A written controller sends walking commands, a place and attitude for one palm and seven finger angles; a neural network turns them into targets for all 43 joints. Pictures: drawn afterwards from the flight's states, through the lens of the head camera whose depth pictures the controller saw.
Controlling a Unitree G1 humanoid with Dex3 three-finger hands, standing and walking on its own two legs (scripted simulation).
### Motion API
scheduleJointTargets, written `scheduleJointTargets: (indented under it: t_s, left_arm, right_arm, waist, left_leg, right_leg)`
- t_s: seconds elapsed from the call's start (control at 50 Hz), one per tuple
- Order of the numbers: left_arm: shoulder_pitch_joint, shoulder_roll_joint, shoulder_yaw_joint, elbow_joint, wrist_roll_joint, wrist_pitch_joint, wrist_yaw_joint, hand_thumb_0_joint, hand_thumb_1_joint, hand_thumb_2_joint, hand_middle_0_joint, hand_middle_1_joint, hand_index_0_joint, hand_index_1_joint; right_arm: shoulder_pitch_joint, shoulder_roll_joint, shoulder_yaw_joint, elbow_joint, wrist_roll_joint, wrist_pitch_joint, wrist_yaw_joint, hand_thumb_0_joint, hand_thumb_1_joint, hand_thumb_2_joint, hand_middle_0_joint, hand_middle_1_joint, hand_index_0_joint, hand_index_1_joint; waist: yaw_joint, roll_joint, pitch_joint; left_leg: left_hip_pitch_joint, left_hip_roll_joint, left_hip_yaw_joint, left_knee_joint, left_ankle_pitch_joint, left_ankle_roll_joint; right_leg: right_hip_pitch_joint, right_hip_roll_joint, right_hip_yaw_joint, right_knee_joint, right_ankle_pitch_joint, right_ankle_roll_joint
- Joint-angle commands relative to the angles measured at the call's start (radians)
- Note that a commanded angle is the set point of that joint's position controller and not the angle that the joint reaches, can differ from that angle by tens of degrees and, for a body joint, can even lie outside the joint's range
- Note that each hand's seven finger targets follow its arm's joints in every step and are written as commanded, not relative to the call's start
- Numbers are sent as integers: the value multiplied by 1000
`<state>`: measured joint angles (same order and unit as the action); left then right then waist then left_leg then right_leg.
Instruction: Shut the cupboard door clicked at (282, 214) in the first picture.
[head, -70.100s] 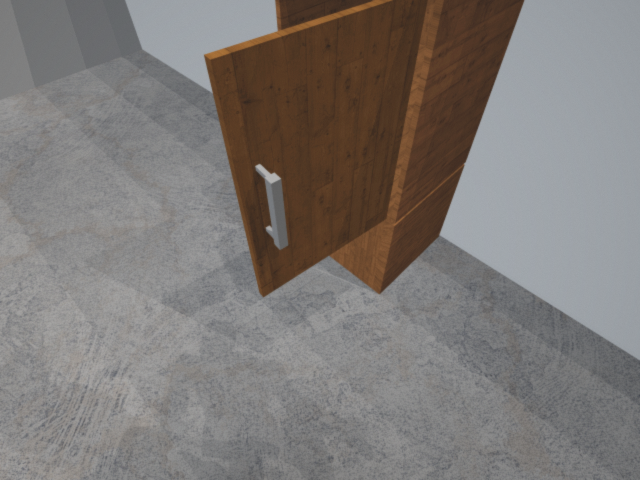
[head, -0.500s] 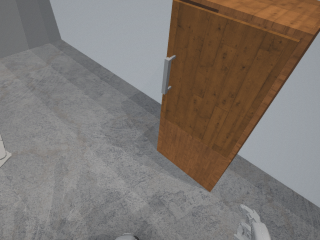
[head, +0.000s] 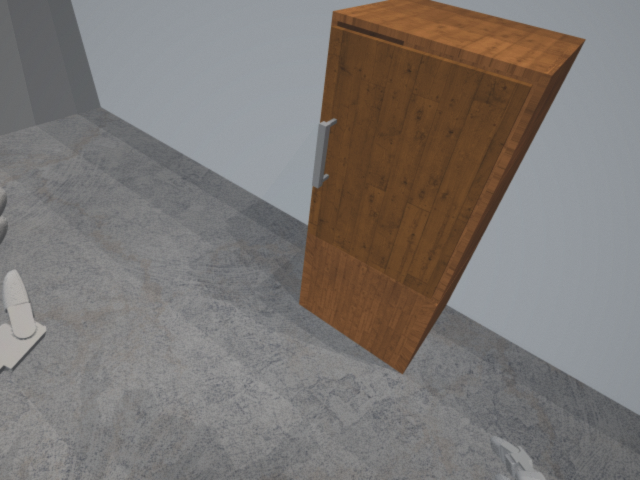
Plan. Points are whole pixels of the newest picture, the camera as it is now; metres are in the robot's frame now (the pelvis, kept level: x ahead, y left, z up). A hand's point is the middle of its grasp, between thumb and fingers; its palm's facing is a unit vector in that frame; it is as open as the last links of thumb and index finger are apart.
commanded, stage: stop stepping back and stand still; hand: left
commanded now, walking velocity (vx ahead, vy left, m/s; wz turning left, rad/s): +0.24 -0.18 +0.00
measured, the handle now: (324, 153) +0.89 +0.09 -0.02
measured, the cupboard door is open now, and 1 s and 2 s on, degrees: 2 2 2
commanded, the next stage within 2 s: let the arm hang, fingers relaxed in 1.84 s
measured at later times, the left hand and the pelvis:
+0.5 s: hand out of the picture +0.13 +0.29 +0.17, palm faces +0.49 -0.79 -0.37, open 7.4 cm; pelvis -0.08 +0.02 +0.01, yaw -1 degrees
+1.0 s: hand (14, 342) +0.17 +0.31 +0.16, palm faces +0.44 -0.79 -0.42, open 7.4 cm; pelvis -0.03 +0.04 +0.01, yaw +0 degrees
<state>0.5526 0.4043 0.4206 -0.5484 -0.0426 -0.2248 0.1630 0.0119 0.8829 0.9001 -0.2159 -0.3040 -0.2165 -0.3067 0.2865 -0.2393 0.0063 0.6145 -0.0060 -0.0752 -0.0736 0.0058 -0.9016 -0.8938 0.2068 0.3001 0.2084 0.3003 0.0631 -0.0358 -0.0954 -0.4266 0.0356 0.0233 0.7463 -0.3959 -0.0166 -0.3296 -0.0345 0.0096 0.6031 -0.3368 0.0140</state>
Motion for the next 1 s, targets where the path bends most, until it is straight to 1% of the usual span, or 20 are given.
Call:
scheduleJointTargets:
  t_s: [0.0, 0.04, 0.08, 0.18, 0.22, 0.26, 0.28, 0.3, 0.32, 0.4, 0.46, 0.52, 0.54, 0.58, 0.62, 0.72, 0.76, 0.84, 0.9, 0.98]
  left_arm:
    - [-450, 195, 64, -118, 22, -31, 44, 0, 900, 900, -200, -300, -200, -300]
    - [-276, 171, 72, -118, 20, -12, 25, 0, 900, 900, -200, -300, -200, -300]
    - [-166, 210, 98, -269, 16, -6, 7, 0, 900, 900, -200, -300, -200, -300]
    - [76, 248, 151, -263, -8, 21, 17, 0, 900, 900, -200, -300, -200, -300]
    - [56, 258, 165, -211, -8, 32, 11, 0, 900, 900, -200, -300, -200, -300]
    - [-88, 332, 241, -201, -18, 17, 23, 0, 900, 900, -200, -300, -200, -300]
    - [-87, 330, 276, -106, -23, -3, 37, 0, 900, 900, -200, -300, -200, -300]
    - [-55, 204, 165, 24, -23, 11, 33, 0, 900, 900, -200, -300, -200, -300]
    - [-51, 177, 126, 49, -16, 24, 26, 0, 900, 900, -200, -300, -200, -300]
    - [-155, 178, 64, 10, 7, -5, 19, 0, 900, 900, -200, -300, -200, -300]
    - [-218, 185, 46, -74, 20, -17, 31, 0, 900, 900, -200, -300, -200, -300]
    - [-224, 215, 80, -192, 16, -23, 45, 0, 900, 900, -200, -300, -200, -300]
    - [-204, 224, 100, -214, 9, -28, 47, 0, 900, 900, -200, -300, -200, -300]
    - [-158, 225, 131, -250, -1, -34, 48, 0, 900, 900, -200, -300, -200, -300]
    - [-146, 246, 168, -233, -10, -41, 37, 0, 900, 900, -200, -300, -200, -300]
    - [-12, 183, 146, -161, -12, -20, 17, 0, 900, 900, -200, -300, -200, -300]
    - [25, 165, 142, -77, -21, -3, 12, 0, 900, 900, -200, -300, -200, -300]
    - [-16, 176, 109, -82, -21, 15, 23, 0, 900, 900, -200, -300, -200, -300]
    - [-85, 197, 107, -122, -6, 16, 29, 0, 900, 900, -200, -300, -200, -300]
    - [-123, 219, 117, -185, 1, 7, 28, 0, 900, 900, -200, -300, -200, -300]
  right_arm:
    - [-119, -139, -61, -136, 22, -102, -46, 0, -900, -900, 200, 300, 200, 300]
    - [-138, -103, -52, -123, 10, -108, -18, 0, -900, -900, 200, 300, 200, 300]
    - [-173, -82, -53, -142, 6, -109, 19, 0, -900, -900, 200, 300, 200, 300]
    - [-166, -75, -34, -145, -18, -53, 20, 0, -900, -900, 200, 300, 200, 300]
    - [-122, -60, -35, -120, -21, -21, 9, 0, -900, -900, 200, 300, 200, 300]
    - [-108, -75, -45, -99, -17, 0, 7, 0, -900, -900, 200, 300, 200, 300]
    - [-103, -82, -32, -102, -37, -16, 9, 0, -900, -900, 200, 300, 200, 300]
    - [-61, -61, -49, -88, 2, -24, 6, 0, -900, -900, 200, 300, 200, 300]
    - [-82, -95, -64, -99, 10, -18, 2, 0, -900, -900, 200, 300, 200, 300]
    - [-153, -81, -36, -90, -1, -29, -18, 0, -900, -900, 200, 300, 200, 300]
    - [-157, -78, -39, -98, -4, -59, -31, 0, -900, -900, 200, 300, 200, 300]
    - [-146, -79, -46, -109, -9, -81, -42, 0, -900, -900, 200, 300, 200, 300]
    - [-131, -87, -50, -112, -7, -87, -44, 0, -900, -900, 200, 300, 200, 300]
    - [-117, -125, -68, -133, 3, -85, -45, 0, -900, -900, 200, 300, 200, 300]
    - [-126, -84, -46, -116, -17, -90, -33, 0, -900, -900, 200, 300, 200, 300]
    - [-122, -88, -41, -132, 8, -91, 1, 0, -900, -900, 200, 300, 200, 300]
    - [-123, -81, -38, -135, 11, -79, 7, 0, -900, -900, 200, 300, 200, 300]
    - [-120, -61, -32, -130, 15, -44, 6, 0, -900, -900, 200, 300, 200, 300]
    - [-143, -58, -26, -133, 13, -38, -11, 0, -900, -900, 200, 300, 200, 300]
    - [-155, -66, -26, -149, 13, -36, -23, 0, -900, -900, 200, 300, 200, 300]
  waist:
    - [-81, 283, 120]
    - [-95, 449, 60]
    - [-62, 331, 30]
    - [-61, 323, -17]
    - [-72, 128, -24]
    - [-79, -117, 42]
    - [-94, -44, 58]
    - [-105, -115, -13]
    - [-97, -97, 92]
    - [-77, -16, 214]
    - [-61, -95, 186]
    - [-63, -13, 124]
    - [-70, 52, 101]
    - [-74, 299, 9]
    - [-85, 339, 20]
    - [-77, 195, 4]
    - [-75, 102, 31]
    - [-92, -74, 1]
    - [-85, -17, -44]
    - [-76, 129, -86]
  left_leg:
    - [-16, 214, -389, -562, -285, 87]
    - [-43, 235, -478, -716, -570, 35]
    - [-42, 219, -380, -702, -464, -3]
    - [-51, 135, -133, -577, -264, -4]
    - [-134, 48, -24, -262, -110, -7]
    - [-311, -3, 6, 258, -4, -3]
    - [-287, 20, -3, 291, 31, -10]
    - [-304, 21, -38, 322, 3, -1]
    - [-314, 26, -43, 358, 59, -4]
    - [-199, 57, 23, 186, 88, 11]
    - [-29, 32, 92, 6, 103, 27]
    - [164, 10, 118, -199, 122, 34]
    - [232, 26, 93, -261, 118, 43]
    - [397, 205, -193, -345, 316, 112]
    - [301, 305, -344, -470, 292, 158]
    - [111, 181, -50, -355, 208, 64]
    - [35, 131, -7, -334, 32, 38]
    - [111, 44, 25, -140, 169, 16]
    - [183, 47, 26, -207, 337, 24]
    - [287, 94, 13, -235, 629, 41]
  right_leg:
    - [-53, 79, -32, 179, -88, 21]
    - [-58, 115, 0, 416, -139, 11]
    - [-6, 122, -25, 437, -92, -10]
    - [314, 154, -165, -116, -161, -63]
    - [400, 12, -24, -297, -117, -123]
    - [248, -344, 374, -455, -142, -286]
    - [223, -331, 299, -424, 78, -285]
    - [270, -295, 282, -363, -82, -256]
    - [170, -274, 317, -393, -149, -233]
    - [25, -232, 157, -423, -145, -190]
    - [-1, -203, 120, -413, -198, -174]
    - [10, -162, 73, -305, -179, -157]
    - [10, -132, 46, -214, -102, -128]
    - [-75, 5, -58, 81, 23, -37]
    - [-74, 33, -46, 170, -177, -11]
    - [188, 37, -61, -142, 96, -7]
    - [188, 10, 0, -169, 111, -24]
    - [114, -142, 183, -260, 317, -96]
    - [173, -112, 94, -167, 591, -64]
    - [175, -35, 6, -113, 592, -10]
